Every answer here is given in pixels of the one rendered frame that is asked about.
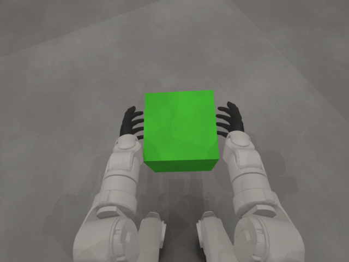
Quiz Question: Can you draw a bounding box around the robot left hand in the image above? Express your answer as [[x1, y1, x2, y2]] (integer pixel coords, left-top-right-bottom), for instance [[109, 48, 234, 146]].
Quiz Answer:
[[119, 106, 144, 140]]

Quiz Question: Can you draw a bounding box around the robot right upper arm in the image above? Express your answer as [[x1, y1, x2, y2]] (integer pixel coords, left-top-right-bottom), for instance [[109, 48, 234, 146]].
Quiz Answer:
[[233, 214, 305, 262]]

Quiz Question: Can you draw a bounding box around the robot left forearm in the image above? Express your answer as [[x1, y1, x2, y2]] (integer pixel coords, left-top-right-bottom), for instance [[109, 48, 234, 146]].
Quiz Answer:
[[73, 134, 143, 259]]

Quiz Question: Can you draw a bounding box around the robot thigh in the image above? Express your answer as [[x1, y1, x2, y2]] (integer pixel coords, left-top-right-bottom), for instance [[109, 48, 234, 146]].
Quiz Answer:
[[196, 216, 239, 262], [137, 217, 166, 262]]

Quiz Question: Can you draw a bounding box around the robot right hand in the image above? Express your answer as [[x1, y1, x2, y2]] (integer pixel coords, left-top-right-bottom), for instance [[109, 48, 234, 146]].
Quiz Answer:
[[216, 102, 244, 138]]

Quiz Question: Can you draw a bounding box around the robot right forearm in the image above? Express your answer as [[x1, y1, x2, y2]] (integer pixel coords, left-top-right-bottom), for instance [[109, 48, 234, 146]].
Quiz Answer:
[[222, 130, 294, 225]]

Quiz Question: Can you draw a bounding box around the carton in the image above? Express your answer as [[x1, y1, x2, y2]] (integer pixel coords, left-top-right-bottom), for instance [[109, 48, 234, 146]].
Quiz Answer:
[[143, 90, 219, 172]]

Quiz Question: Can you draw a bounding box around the robot left thigh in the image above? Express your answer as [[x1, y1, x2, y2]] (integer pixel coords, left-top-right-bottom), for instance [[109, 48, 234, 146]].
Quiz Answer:
[[137, 217, 166, 262]]

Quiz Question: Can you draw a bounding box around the robot right thigh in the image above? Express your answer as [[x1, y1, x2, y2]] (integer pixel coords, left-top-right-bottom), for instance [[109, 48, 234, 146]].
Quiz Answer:
[[196, 216, 239, 262]]

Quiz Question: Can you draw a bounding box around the robot left upper arm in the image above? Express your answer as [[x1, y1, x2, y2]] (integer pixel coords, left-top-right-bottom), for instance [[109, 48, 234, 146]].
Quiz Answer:
[[73, 216, 140, 262]]

